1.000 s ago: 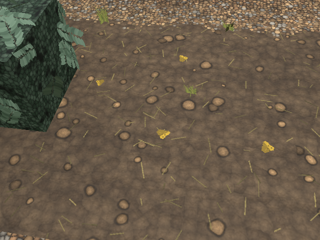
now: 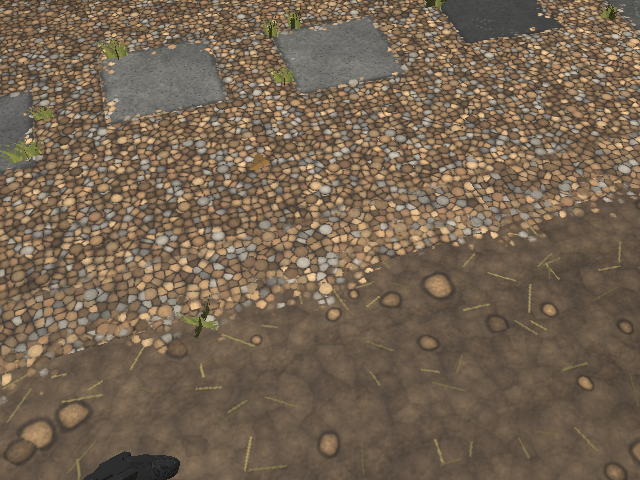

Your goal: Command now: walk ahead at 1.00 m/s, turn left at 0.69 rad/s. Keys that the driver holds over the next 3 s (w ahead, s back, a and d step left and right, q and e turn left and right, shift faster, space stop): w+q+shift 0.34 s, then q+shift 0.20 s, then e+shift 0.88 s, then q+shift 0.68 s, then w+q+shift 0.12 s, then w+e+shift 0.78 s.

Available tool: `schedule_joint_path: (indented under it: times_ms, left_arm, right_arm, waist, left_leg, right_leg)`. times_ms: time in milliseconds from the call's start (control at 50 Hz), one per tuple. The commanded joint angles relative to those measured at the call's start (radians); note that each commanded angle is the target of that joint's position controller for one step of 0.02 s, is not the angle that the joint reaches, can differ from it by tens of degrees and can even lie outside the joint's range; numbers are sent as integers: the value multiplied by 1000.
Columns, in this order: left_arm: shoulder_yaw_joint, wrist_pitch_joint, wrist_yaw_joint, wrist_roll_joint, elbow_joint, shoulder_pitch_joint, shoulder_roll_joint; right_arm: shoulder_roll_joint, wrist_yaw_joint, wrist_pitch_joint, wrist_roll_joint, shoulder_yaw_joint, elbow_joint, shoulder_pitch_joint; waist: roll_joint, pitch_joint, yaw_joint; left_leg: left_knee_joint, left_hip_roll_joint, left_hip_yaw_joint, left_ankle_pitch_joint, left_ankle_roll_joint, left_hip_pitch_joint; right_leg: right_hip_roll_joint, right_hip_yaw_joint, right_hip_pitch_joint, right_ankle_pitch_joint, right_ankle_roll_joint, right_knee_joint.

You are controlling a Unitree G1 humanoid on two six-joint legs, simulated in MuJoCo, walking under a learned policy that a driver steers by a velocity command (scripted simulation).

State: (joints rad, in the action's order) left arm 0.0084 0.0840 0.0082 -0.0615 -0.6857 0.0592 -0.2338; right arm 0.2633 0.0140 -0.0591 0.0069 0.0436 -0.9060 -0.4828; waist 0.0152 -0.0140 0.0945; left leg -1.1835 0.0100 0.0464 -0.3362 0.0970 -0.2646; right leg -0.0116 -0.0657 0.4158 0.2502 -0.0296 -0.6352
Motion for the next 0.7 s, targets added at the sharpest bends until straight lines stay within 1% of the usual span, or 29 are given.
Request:
schedule_joint_path:
  times_ms: [20, 40, 80, 120, 140, 160, 200, 220, 240, 260, 280, 300, 320, 340, 360, 380, 400, 420, 460, 480, 500, 520, 540, 560, 600, 640, 660, 680, 700]
  left_arm:
    - [-59, 15, -12, 17, -30, 209, -121]
    - [-58, 25, -11, 27, -49, 217, -112]
    - [-55, 45, -4, 49, -87, 238, -87]
    - [-53, 55, -4, 51, -106, 236, -75]
    - [-50, 55, -6, 48, -115, 222, -61]
    - [-56, 62, -6, 47, -112, 218, -101]
    - [-62, 62, -12, 49, -126, 227, -125]
    - [-67, 60, -17, 47, -128, 246, -150]
    - [-71, 56, -25, 46, -131, 280, -181]
    - [-82, 44, -32, 44, -126, 292, -225]
    - [-93, 26, -41, 39, -116, 281, -265]
    - [-103, 6, -46, 32, -99, 241, -296]
    - [-106, -12, -43, 26, -78, 203, -302]
    - [-96, -17, -23, 18, -90, 214, -243]
    - [-57, -3, -10, 17, -5, 294, -100]
    - [-55, 22, -16, 31, 71, 260, -163]
    - [-50, 40, -19, 30, 77, 195, -184]
    - [-46, 43, -23, 30, 67, 184, -184]
    - [-44, 2, -25, 7, 56, 203, -177]
    - [-79, 31, -34, 66, 89, 149, -223]
    - [-80, 36, -40, 60, 106, 114, -219]
    - [-72, 40, -44, 46, 133, 59, -177]
    - [-59, 44, -45, 40, 159, -9, -130]
    - [-50, 47, -42, 44, 148, -3, -97]
    - [-43, 57, -13, 54, 129, -31, -62]
    - [-46, 58, 10, 57, 144, -83, -64]
    - [-55, 60, 17, 52, 143, -78, -86]
    - [-72, 63, 20, 51, 128, -29, -119]
    - [-85, 68, 24, 54, 92, 71, -141]
  right_arm:
    - [75, 13, 11, -19, 20, 113, 98]
    - [54, 21, 30, -27, 17, 119, 90]
    - [31, 33, 57, -33, 15, 162, 182]
    - [21, 47, 62, -37, 7, 215, 285]
    - [22, 53, 64, -31, 5, 217, 313]
    - [7, 63, 60, -30, -7, 259, 344]
    - [30, 77, 56, -32, -14, 281, 426]
    - [44, 81, 54, -31, -14, 282, 451]
    - [60, 83, 51, -32, -12, 280, 447]
    - [82, 80, 50, -29, -6, 265, 399]
    - [113, 73, 50, -26, 4, 243, 307]
    - [154, 63, 51, -25, 24, 201, 142]
    - [202, 45, 51, -26, 52, 136, -63]
    - [247, 18, 56, -19, 78, 111, -81]
    - [353, 5, 70, -38, 93, 148, 59]
    - [391, 5, 72, -37, 110, 201, 49]
    - [343, -6, 66, -29, 103, 201, 74]
    - [289, -14, 58, -23, 89, 187, 111]
    - [236, -23, 38, -6, 68, 198, 178]
    - [172, -4, -6, 23, 55, 273, 265]
    - [192, 0, -21, 40, 59, 268, 301]
    - [206, -10, -22, 44, 66, 266, 318]
    - [218, -26, -9, 45, 74, 260, 308]
    - [212, -48, 12, 40, 77, 248, 294]
    - [170, -78, 42, 27, 69, 198, 142]
    - [119, -85, 49, 15, 50, 160, 66]
    - [97, -87, 46, 6, 43, 157, 73]
    - [99, -87, 42, -6, 43, 166, 107]
    - [110, -85, 37, -16, 48, 182, 165]
  waist:
    - [-77, 22, -124]
    - [-115, 4, -94]
    - [-101, -49, -76]
    - [-96, -76, -66]
    - [-88, -73, -64]
    - [-128, -88, -44]
    - [-56, -123, -50]
    - [-32, -115, -59]
    - [-38, -91, -53]
    - [-72, -44, -22]
    - [-106, 18, 36]
    - [-123, 101, 125]
    - [-99, 190, 208]
    - [27, 156, 179]
    - [282, 132, -13]
    - [179, 313, 30]
    - [24, 188, 7]
    - [-79, 45, -53]
    - [-129, -29, -128]
    - [-129, 28, -138]
    - [-134, 14, -159]
    - [-118, -6, -159]
    - [-110, -11, -138]
    - [-91, 29, -124]
    - [-26, 121, -25]
    - [56, 112, 15]
    - [88, 101, 3]
    - [109, 106, -40]
    - [105, 127, -109]
  left_leg:
    - [-131, 95, 23, 69, 0, -475]
    - [-115, 110, 21, 63, -11, -453]
    - [-84, 136, 12, 83, -18, -511]
    - [-9, 131, -28, 187, -18, -533]
    - [26, 99, -64, 243, -13, -516]
    - [129, 123, -62, 312, -3, -475]
    - [321, 85, -150, 399, 25, -383]
    - [385, 41, -202, 423, 41, -322]
    - [422, -7, -241, 418, 57, -266]
    - [434, -47, -261, 377, 71, -202]
    - [431, -80, -261, 314, 87, -99]
    - [422, -104, -236, 249, 112, 71]
    - [467, -117, -175, 183, 147, 301]
    - [533, -76, -71, 118, 181, 439]
    - [583, 135, 381, 351, 287, 583]
    - [783, 251, 705, 291, 405, 703]
    - [872, 262, 709, 364, 366, 583]
    - [873, 228, 601, 528, 326, 394]
    - [858, 145, 398, 840, 271, 142]
    - [898, 114, 443, 739, 281, 87]
    - [901, 74, 382, 744, 253, 21]
    - [883, 26, 330, 806, 226, -49]
    - [850, -29, 278, 864, 192, -85]
    - [804, -76, 184, 881, 137, -98]
    - [756, -95, 136, 758, 34, -52]
    - [739, -60, 168, 654, 8, 1]
    - [701, -45, 183, 639, -1, 43]
    - [631, -29, 184, 692, -15, 88]
    - [515, -25, 148, 781, -42, 105]
  right_leg:
    - [-298, 382, -396, 69, -112, 403]
    - [-296, 316, -345, 6, -108, 422]
    - [-282, 190, -328, -143, -88, 466]
    - [-236, 42, -311, -288, -66, 502]
    - [-167, -57, -310, -346, -42, 511]
    - [-197, -90, -274, -421, -43, 511]
    - [-172, -186, -277, -532, -20, 547]
    - [-164, -209, -309, -669, -11, 537]
    - [-174, -220, -368, -930, -3, 474]
    - [-189, -221, -428, -1145, 6, 380]
    - [-211, -213, -457, -1298, 11, 240]
    - [-234, -196, -433, -1364, 1, 24]
    - [-236, -167, -337, -1247, -13, -272]
    - [-98, -163, -132, -468, 6, -654]
    - [56, -99, 277, 268, 68, -1041]
    - [54, 119, 420, 241, 61, -1101]
    - [4, 152, 453, 172, 58, -1009]
    - [-33, 144, 406, 134, 64, -897]
    - [-84, 133, 257, 149, 96, -753]
    - [-48, 205, 209, 164, 108, -703]
    - [-66, 193, 172, 151, 115, -557]
    - [-49, 164, 142, 129, 125, -414]
    - [-3, 121, 118, 67, 133, -280]
    - [36, 72, 47, -85, 133, -128]
    - [98, 6, -77, -460, 120, 51]
    - [101, 23, -99, -582, 93, 116]
    - [95, 37, -98, -572, 72, 141]
    - [101, 39, -119, -539, 48, 164]
    - [108, 26, -195, -569, 24, 209]
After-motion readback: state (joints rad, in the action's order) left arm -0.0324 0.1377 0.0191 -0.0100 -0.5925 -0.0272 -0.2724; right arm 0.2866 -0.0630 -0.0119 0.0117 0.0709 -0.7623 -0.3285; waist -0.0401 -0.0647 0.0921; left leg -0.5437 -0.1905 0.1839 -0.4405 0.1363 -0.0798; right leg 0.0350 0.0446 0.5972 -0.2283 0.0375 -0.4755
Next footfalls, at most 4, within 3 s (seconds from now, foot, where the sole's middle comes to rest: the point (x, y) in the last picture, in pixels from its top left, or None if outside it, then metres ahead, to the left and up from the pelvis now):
0.34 left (263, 477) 0.49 0.11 -0.76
0.72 right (232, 325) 0.85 0.17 -0.76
1.16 left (160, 359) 0.78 0.34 -0.76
1.60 right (281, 353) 0.77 0.06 -0.76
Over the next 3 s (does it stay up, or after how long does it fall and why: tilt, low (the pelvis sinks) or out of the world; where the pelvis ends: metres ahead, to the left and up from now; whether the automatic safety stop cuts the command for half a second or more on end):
stays up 1.24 0.32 -0.02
